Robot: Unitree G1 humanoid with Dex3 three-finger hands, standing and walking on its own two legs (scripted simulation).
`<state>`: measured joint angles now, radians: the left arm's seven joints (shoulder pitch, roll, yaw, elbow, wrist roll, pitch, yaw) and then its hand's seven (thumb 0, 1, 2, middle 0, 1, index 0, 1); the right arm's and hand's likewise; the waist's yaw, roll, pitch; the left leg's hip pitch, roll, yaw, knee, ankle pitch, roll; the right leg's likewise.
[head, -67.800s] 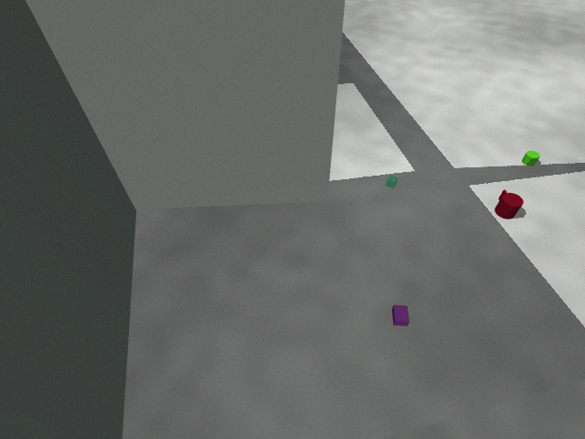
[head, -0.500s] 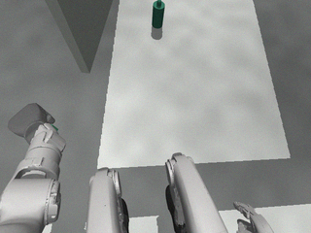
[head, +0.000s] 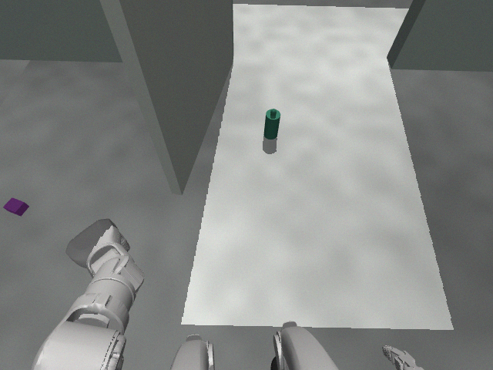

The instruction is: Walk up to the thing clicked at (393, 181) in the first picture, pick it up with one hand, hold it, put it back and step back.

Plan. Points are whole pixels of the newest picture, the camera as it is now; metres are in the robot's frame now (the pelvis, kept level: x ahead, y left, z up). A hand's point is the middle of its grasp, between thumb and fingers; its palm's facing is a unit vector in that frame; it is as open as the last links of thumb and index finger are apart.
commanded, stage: lift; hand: left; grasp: from above
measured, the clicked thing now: (114, 262) +0.36 +0.25 -0.14
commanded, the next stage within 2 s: hold in 0.36 s
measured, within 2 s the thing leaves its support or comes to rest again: neither
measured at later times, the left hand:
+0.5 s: hand (97, 240) +0.36 +0.23 -0.01, palm faces -0.33 -0.32 -0.89, open 5.1 cm
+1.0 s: hand (95, 235) +0.35 +0.22 +0.02, palm faces -0.32 -0.31 -0.89, open 5.2 cm
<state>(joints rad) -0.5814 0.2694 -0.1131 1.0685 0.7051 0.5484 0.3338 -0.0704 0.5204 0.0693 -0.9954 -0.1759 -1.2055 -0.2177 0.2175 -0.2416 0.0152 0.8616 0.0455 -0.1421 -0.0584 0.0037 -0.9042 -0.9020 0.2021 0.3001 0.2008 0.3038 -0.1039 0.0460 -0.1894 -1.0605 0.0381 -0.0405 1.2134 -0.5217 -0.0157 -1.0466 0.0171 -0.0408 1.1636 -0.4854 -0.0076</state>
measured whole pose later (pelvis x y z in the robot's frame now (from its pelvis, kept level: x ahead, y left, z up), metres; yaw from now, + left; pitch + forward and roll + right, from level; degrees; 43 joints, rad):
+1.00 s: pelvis +0.03 +0.00 +0.09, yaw +0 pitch +7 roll +0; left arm -0.51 0.18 -0.18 1.00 0.68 0.63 0.28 -0.09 0.58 0.00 -1.01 -0.10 -1.19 -0.14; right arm 0.23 -0.26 0.01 0.83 0.05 -0.14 0.04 0.01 -0.90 -0.90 0.20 0.30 0.20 0.30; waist -0.03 0.04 -0.07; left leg -0.42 0.02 0.01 0.63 -0.32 -0.01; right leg -0.44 0.00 0.00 0.64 -0.31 0.00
